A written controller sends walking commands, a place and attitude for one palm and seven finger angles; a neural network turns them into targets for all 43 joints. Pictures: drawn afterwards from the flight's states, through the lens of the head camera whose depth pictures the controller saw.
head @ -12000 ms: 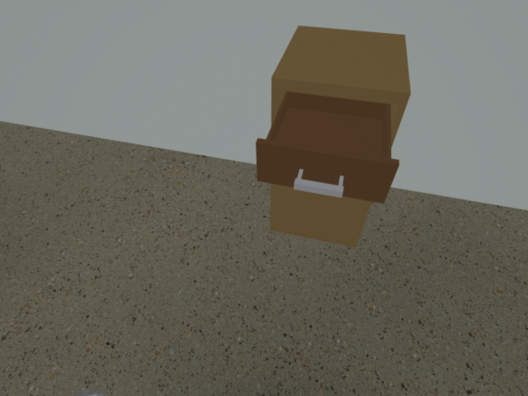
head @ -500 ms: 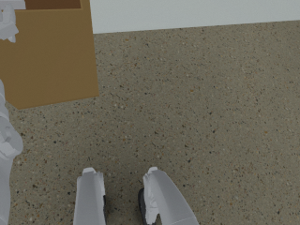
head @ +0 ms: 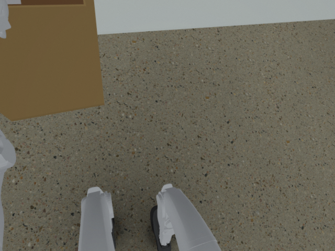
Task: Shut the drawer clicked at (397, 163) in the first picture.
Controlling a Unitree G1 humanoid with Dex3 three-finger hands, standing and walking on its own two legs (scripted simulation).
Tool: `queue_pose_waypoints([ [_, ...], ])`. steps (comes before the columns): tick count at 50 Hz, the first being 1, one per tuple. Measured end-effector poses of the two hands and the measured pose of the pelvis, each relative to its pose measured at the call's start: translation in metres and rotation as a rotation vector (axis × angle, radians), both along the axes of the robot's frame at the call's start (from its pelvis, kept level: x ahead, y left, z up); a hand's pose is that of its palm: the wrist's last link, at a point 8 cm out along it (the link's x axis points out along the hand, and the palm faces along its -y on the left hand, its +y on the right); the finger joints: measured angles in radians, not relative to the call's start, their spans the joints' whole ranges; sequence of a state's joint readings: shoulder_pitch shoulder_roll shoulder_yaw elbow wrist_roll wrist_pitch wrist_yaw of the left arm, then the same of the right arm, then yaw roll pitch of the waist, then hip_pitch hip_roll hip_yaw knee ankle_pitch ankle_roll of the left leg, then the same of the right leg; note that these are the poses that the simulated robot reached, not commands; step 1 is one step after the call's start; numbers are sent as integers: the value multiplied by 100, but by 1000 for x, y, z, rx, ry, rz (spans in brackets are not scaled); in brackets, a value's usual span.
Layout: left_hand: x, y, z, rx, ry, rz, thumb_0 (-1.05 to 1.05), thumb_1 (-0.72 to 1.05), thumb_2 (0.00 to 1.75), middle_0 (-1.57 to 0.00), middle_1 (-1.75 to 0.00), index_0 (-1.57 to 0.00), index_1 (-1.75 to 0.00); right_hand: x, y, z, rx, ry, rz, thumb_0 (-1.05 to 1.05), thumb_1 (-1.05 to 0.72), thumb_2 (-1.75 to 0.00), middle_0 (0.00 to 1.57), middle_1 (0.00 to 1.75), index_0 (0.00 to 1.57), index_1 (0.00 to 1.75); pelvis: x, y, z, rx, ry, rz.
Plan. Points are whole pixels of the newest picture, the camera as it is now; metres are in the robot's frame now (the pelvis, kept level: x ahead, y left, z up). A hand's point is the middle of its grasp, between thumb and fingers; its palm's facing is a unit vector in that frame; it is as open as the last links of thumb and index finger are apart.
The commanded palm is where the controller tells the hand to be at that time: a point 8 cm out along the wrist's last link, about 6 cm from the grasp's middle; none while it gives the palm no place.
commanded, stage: pull the fist back off the drawer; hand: left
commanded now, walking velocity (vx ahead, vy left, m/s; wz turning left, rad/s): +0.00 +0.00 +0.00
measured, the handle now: out of the picture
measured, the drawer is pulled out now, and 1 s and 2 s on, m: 0.00 0.00 0.00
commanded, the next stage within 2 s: draw the hand back to the body in 0.60 s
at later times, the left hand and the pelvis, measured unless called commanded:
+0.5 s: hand (8, 16) +0.57 +0.25 +0.07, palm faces +0.21 -0.98 -0.02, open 3.2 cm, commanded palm +0.55 +0.26 +0.07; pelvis +0.02 +0.00 +0.02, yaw +0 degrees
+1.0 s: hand out of the picture +0.48 +0.25 +0.13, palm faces +0.22 -0.98 -0.03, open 3.3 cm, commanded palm +0.44 +0.29 +0.15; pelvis +0.07 +0.00 +0.08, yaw +3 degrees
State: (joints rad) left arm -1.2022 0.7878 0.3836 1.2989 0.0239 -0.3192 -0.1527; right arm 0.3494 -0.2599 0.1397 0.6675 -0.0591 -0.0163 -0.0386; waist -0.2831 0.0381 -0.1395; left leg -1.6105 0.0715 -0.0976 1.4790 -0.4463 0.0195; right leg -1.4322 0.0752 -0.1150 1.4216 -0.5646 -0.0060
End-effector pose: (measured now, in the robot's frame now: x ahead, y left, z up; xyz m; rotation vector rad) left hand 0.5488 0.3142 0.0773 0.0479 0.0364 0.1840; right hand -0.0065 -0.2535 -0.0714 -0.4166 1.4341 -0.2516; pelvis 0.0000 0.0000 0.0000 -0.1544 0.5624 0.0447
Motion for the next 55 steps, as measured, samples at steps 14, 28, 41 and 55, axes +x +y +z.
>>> queue_pose_waypoints([
  [14, -2, -2, -3, -13, -16, 6, 4, 57, 88, -140, -160, -140, -160, 7, 0, -3, 27, 21, -3, 0, -90, -90, 21, 30, 21, 30, 5, 0, 0, 0, -1, 0],
  [28, -11, -22, 2, -20, -25, 35, 3, 83, 89, -140, -160, -140, -160, 35, 2, 3, 100, -8, -30, 0, -90, -90, 20, 30, 21, 30, 26, -1, 21, 29, -28, -13],
  [41, -29, -13, 11, -9, -58, 43, 2, 90, 90, -140, -160, -140, -160, 79, -6, 7, 117, -46, -33, 1, -90, -90, 20, 30, 20, 30, 47, -4, 35, 55, -50, -16],
  [55, -125, -12, 83, -24, -47, 50, 2, 90, 90, -140, -160, -140, -160, 182, 9, 75, 171, -325, 80, 1, -90, -90, 20, 30, 20, 30, 73, -1, 102, 90, -226, 38],
])
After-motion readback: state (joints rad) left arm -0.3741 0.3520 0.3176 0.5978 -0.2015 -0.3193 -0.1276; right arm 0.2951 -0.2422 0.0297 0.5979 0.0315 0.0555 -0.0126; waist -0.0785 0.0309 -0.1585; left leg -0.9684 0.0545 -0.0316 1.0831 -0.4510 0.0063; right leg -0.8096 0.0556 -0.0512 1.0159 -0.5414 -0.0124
